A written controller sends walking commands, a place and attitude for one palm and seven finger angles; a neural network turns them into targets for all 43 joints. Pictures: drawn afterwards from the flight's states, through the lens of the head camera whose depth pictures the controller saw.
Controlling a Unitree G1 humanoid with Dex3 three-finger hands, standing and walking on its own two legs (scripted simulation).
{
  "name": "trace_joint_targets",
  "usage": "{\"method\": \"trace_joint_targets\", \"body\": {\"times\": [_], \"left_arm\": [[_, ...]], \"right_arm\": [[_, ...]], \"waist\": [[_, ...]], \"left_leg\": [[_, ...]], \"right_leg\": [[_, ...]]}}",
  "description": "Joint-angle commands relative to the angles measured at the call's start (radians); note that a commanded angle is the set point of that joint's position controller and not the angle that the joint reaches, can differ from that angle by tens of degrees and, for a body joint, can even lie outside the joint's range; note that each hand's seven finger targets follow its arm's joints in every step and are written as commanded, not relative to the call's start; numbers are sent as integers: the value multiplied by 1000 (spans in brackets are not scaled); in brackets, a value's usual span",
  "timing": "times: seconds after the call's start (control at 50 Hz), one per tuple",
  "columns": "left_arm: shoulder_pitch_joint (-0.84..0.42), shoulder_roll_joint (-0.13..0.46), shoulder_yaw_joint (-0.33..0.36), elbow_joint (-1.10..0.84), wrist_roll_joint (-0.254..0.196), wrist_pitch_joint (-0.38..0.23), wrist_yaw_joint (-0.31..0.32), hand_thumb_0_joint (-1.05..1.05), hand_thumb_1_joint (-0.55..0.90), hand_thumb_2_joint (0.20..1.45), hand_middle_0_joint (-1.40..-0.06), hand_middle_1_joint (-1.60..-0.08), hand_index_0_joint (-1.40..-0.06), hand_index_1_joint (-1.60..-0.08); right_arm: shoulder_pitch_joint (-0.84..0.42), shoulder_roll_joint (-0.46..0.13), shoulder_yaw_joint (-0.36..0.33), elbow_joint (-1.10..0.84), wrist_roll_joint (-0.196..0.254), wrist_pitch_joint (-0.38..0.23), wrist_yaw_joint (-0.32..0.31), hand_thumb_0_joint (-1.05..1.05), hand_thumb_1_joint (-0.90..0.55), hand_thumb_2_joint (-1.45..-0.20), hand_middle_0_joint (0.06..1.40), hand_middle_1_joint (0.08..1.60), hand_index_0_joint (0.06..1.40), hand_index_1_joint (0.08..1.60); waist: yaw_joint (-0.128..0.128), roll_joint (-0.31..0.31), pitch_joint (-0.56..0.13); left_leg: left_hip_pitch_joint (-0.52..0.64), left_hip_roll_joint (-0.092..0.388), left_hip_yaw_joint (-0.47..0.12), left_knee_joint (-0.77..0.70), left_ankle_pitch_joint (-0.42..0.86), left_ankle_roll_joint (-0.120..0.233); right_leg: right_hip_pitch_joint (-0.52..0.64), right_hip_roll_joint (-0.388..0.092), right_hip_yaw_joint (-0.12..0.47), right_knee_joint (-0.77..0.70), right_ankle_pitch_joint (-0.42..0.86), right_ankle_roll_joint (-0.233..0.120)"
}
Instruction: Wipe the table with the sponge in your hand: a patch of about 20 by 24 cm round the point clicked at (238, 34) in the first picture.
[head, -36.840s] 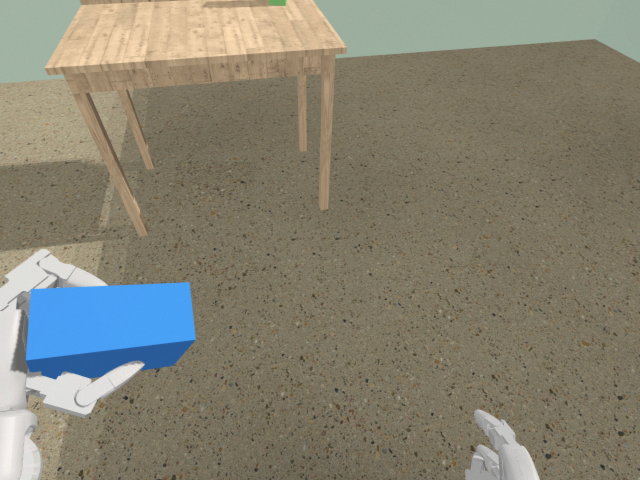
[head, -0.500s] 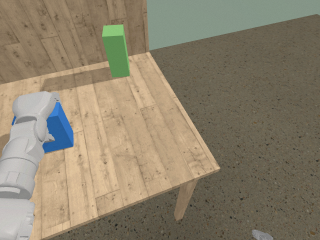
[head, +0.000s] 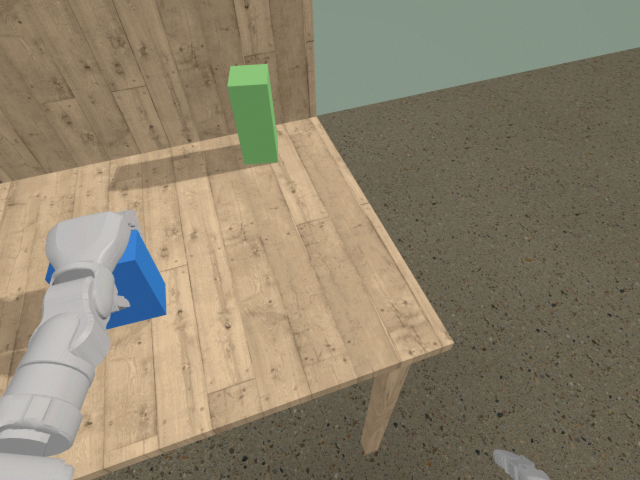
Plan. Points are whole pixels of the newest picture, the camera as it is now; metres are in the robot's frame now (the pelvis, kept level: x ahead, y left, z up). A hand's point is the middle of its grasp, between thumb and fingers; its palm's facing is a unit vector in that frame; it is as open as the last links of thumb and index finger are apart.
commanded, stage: wipe back along the first lane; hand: left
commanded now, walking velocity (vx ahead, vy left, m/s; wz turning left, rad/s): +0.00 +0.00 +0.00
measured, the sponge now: (119, 291) +0.34 +0.33 +0.02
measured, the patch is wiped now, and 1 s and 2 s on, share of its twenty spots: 1.00 1.00 1.00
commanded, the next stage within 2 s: lift the sponge slowly off the table in 1.22 s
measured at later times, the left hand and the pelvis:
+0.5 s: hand (111, 296) +0.30 +0.30 +0.06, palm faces -0.02 -0.04 -1.00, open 10.0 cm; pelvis -0.01 -0.01 +0.00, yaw -1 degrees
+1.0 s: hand (113, 327) +0.26 +0.28 +0.06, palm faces +0.01 -0.07 -1.00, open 10.0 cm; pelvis +0.00 -0.02 +0.00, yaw -1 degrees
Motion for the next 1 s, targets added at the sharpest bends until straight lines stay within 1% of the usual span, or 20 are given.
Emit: {"method": "trace_joint_targets", "body": {"times": [0.0,0.04,0.08,0.14,0.16,0.18,0.22,0.24,0.28,0.34,0.38,0.44,0.52,0.54,0.58,0.62,0.64,0.7,0.86,0.98], "left_arm": [[-210,197,43,-68,7,16,-28,0,100,1300,-1200,-1600,-1200,-1600],[-160,192,59,-94,5,8,-31,0,100,1300,-1200,-1600,-1200,-1600],[-114,153,34,-117,1,-2,-31,0,100,1300,-1200,-1600,-1200,-1600],[-53,199,91,-117,-12,1,-26,0,100,1300,-1200,-1600,-1200,-1600],[-72,152,42,-130,-9,5,-26,0,100,1300,-1200,-1600,-1200,-1600],[-53,145,46,-146,-15,10,-23,0,100,1300,-1200,-1600,-1200,-1600],[-15,149,51,-170,-15,16,-19,0,100,1300,-1200,-1600,-1200,-1600],[12,178,91,-186,-18,20,-16,0,100,1300,-1200,-1600,-1200,-1600],[11,115,28,-213,-21,31,-17,0,100,1300,-1200,-1600,-1200,-1600],[47,159,76,-237,-33,54,-18,0,100,1300,-1200,-1600,-1200,-1600],[56,121,38,-260,-36,62,-23,0,100,1300,-1200,-1600,-1200,-1600],[77,165,80,-277,-40,70,-27,0,100,1300,-1200,-1600,-1200,-1600],[111,101,27,-303,-37,73,-34,0,100,1300,-1200,-1600,-1200,-1600],[157,115,57,-325,-43,73,-33,0,100,1300,-1200,-1600,-1200,-1600],[159,72,16,-362,-46,73,-33,0,100,1300,-1200,-1600,-1200,-1600],[182,80,28,-368,-46,78,-28,0,100,1300,-1200,-1600,-1200,-1600],[213,111,67,-384,-52,83,-26,0,100,1300,-1200,-1600,-1200,-1600],[272,69,39,-429,-59,89,-22,0,100,1300,-1200,-1600,-1200,-1600],[305,65,37,-513,-60,140,-17,0,100,1300,-1200,-1600,-1200,-1600],[404,36,22,-574,-61,151,-20,0,100,1300,-1200,-1600,-1200,-1600]], "right_arm": [[-79,-152,-36,-127,-3,-45,-20,0,-900,-900,200,300,200,300],[-94,-149,-37,-145,-4,-49,-18,0,-900,-900,200,300,200,300],[-89,-141,-39,-151,-6,-54,-14,0,-900,-900,200,300,200,300],[-107,-151,-34,-159,-6,-54,-14,0,-900,-900,200,300,200,300],[-108,-144,-33,-160,-5,-54,-14,0,-900,-900,200,300,200,300],[-108,-143,-37,-162,-5,-55,-13,0,-900,-900,200,300,200,300],[-116,-142,-38,-167,-6,-60,-13,0,-900,-900,200,300,200,300],[-130,-145,-37,-170,-6,-61,-12,0,-900,-900,200,300,200,300],[-133,-140,-35,-168,-4,-63,-12,0,-900,-900,200,300,200,300],[-154,-144,-33,-173,-3,-66,-16,0,-900,-900,200,300,200,300],[-153,-137,-32,-173,-3,-70,-18,0,-900,-900,200,300,200,300],[-172,-140,-28,-174,-4,-73,-23,0,-900,-900,200,300,200,300],[-172,-131,-27,-178,-5,-82,-23,0,-900,-900,200,300,200,300],[-187,-132,-28,-186,-5,-85,-19,0,-900,-900,200,300,200,300],[-183,-127,-27,-190,-7,-90,-18,0,-900,-900,200,300,200,300],[-187,-127,-28,-186,-9,-92,-20,0,-900,-900,200,300,200,300],[-199,-130,-28,-191,-10,-93,-18,0,-900,-900,200,300,200,300],[-203,-121,-27,-195,-11,-98,-17,0,-900,-900,200,300,200,300],[-232,-117,-18,-202,-11,-99,-20,0,-900,-900,200,300,200,300],[-241,-108,-14,-209,-13,-107,-13,0,-900,-900,200,300,200,300]], "waist": [[-9,-49,-189],[7,-39,-208],[6,-31,-211],[18,-75,-184],[7,-60,-174],[10,-65,-175],[16,-56,-187],[27,-65,-195],[10,-65,-173],[24,-85,-161],[17,-76,-158],[26,-80,-150],[22,-80,-141],[35,-73,-150],[25,-75,-154],[29,-86,-146],[39,-94,-151],[42,-90,-155],[41,-104,-124],[51,-77,-121]], "left_leg": [[41,48,-41,-40,417,-71],[43,47,-45,-37,431,-68],[50,50,-44,-27,455,-72],[4,47,-41,-38,396,-63],[6,46,-36,-37,389,-65],[13,47,-36,-36,389,-63],[17,42,-33,-30,400,-61],[13,43,-38,-32,407,-58],[16,43,-29,-29,397,-57],[3,39,-35,-42,349,-47],[12,38,-26,-40,354,-45],[4,35,-30,-49,319,-38],[16,34,-25,-43,333,-39],[19,36,-35,-45,342,-40],[28,39,-30,-39,349,-40],[26,35,-27,-36,351,-40],[22,37,-33,-41,344,-37],[29,36,-28,-35,376,-41],[33,38,-28,-44,349,-36],[49,41,-32,-41,390,-46]], "right_leg": [[136,8,10,4,249,-82],[152,10,24,6,260,-86],[150,9,14,14,273,-83],[168,11,32,9,270,-85],[157,7,23,12,261,-81],[155,8,22,9,261,-81],[171,7,27,12,282,-80],[184,10,41,14,292,-85],[167,8,32,14,291,-78],[183,10,51,4,263,-81],[188,6,38,6,279,-76],[196,8,58,-1,252,-79],[185,7,47,3,264,-75],[192,11,60,6,263,-81],[190,8,47,10,277,-75],[195,8,52,10,291,-74],[206,10,69,12,289,-77],[219,5,57,22,328,-72],[216,7,66,18,296,-71],[218,9,67,26,322,-73]]}}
